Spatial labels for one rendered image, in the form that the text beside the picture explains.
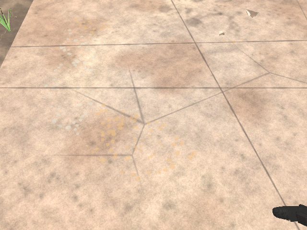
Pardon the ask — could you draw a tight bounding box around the robot right hand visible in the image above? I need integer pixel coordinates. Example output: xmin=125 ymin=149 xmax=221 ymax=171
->
xmin=272 ymin=204 xmax=307 ymax=226

